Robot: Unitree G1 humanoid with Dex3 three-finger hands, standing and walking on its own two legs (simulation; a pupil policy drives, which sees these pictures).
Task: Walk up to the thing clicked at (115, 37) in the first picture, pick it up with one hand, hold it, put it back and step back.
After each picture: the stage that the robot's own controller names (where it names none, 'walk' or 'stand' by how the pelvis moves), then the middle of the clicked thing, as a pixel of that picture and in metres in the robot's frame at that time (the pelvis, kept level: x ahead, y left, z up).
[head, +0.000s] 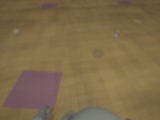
stand; (116, 35) +2.00 -0.63 -0.66
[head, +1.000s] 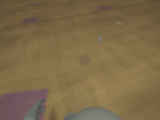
walk; (100, 39) +1.92 -0.14 -0.62
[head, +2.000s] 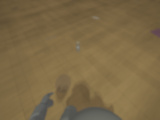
walk; (78, 47) +1.27 +0.27 -0.64
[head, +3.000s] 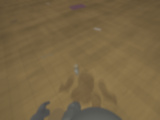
walk; (76, 70) +0.78 +0.28 -0.65
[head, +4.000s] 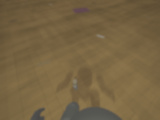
walk; (75, 85) +0.53 +0.22 -0.65
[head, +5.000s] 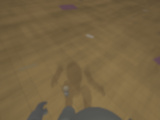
stand; (66, 91) +0.40 +0.23 -0.64
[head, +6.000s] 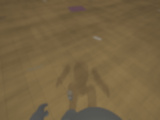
stand; (70, 95) +0.36 +0.21 -0.64
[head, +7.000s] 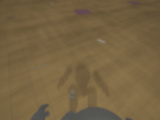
stand; (72, 95) +0.39 +0.17 -0.66
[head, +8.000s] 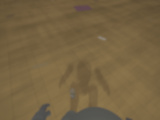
stand; (72, 93) +0.38 +0.18 -0.66
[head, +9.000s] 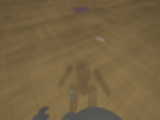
stand; (72, 95) +0.37 +0.19 -0.66
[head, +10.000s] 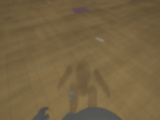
stand; (71, 96) +0.37 +0.19 -0.66
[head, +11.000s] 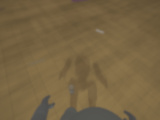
go down; (71, 89) +0.38 +0.19 -0.65
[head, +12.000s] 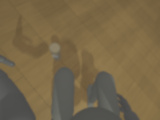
go down; (56, 53) +0.44 +0.26 -0.23
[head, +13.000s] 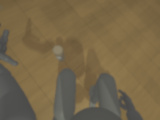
close in; (59, 54) +0.44 +0.25 -0.26
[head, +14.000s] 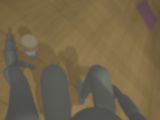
close in; (31, 49) +0.42 +0.30 -0.16
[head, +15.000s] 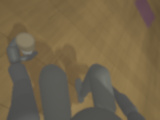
close; (28, 48) +0.42 +0.30 -0.16
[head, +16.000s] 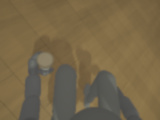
lift; (46, 64) +0.30 +0.28 -0.12
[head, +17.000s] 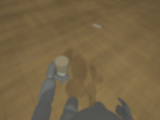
lift; (63, 72) +0.31 +0.18 +0.04
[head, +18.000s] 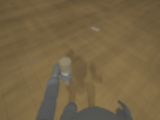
hold; (66, 73) +0.32 +0.16 +0.01
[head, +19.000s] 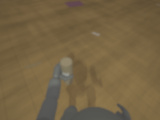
crouch; (67, 73) +0.32 +0.16 +0.02
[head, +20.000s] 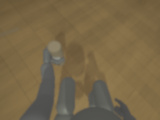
crouch; (58, 55) +0.42 +0.21 -0.05
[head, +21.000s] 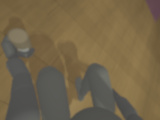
lower; (24, 46) +0.43 +0.30 -0.17
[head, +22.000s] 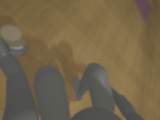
lower; (17, 44) +0.43 +0.32 -0.16
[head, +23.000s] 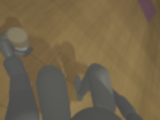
lower; (22, 45) +0.42 +0.32 -0.16
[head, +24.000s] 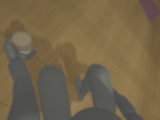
lower; (25, 48) +0.41 +0.31 -0.16
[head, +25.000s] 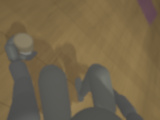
loosen; (26, 49) +0.41 +0.30 -0.16
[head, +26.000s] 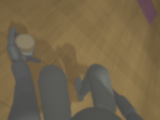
withdraw; (27, 49) +0.41 +0.30 -0.16
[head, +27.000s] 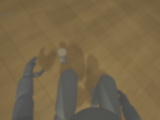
walk; (63, 57) +0.44 +0.25 -0.26
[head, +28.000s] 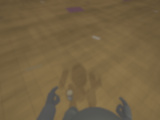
stand; (70, 96) +0.37 +0.18 -0.59
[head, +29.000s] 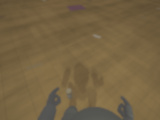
stand; (69, 94) +0.38 +0.21 -0.60
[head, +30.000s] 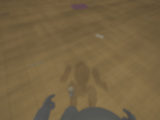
stand; (71, 92) +0.39 +0.20 -0.62
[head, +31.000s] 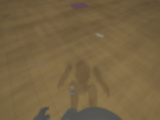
walk; (72, 91) +0.40 +0.19 -0.65
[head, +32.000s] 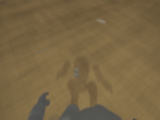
walk; (76, 73) +0.58 +0.17 -0.63
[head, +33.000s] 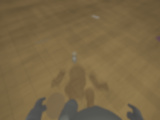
walk; (74, 58) +0.86 +0.26 -0.63
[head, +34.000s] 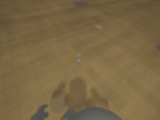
stand; (78, 59) +1.01 +0.20 -0.65
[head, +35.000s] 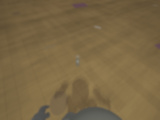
stand; (77, 61) +1.00 +0.22 -0.66
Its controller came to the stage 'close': yes
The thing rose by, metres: 0.67
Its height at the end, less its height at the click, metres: +0.00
